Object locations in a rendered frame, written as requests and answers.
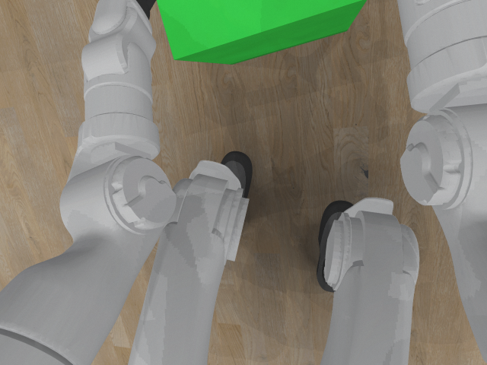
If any robot right upper arm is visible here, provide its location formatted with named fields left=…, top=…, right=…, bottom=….
left=400, top=103, right=487, bottom=363

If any right robot foot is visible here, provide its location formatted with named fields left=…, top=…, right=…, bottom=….
left=317, top=201, right=353, bottom=292

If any carton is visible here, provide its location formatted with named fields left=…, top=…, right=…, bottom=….
left=157, top=0, right=367, bottom=65

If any robot left hand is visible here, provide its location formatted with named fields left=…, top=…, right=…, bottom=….
left=136, top=0, right=157, bottom=19

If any right robot forearm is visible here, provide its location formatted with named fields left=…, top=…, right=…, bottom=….
left=397, top=0, right=487, bottom=114

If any left robot forearm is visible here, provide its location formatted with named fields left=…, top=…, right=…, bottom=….
left=66, top=0, right=161, bottom=184

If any robot left upper arm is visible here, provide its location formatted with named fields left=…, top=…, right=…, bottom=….
left=0, top=154, right=177, bottom=365

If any robot right thigh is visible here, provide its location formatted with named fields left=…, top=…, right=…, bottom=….
left=320, top=211, right=415, bottom=365

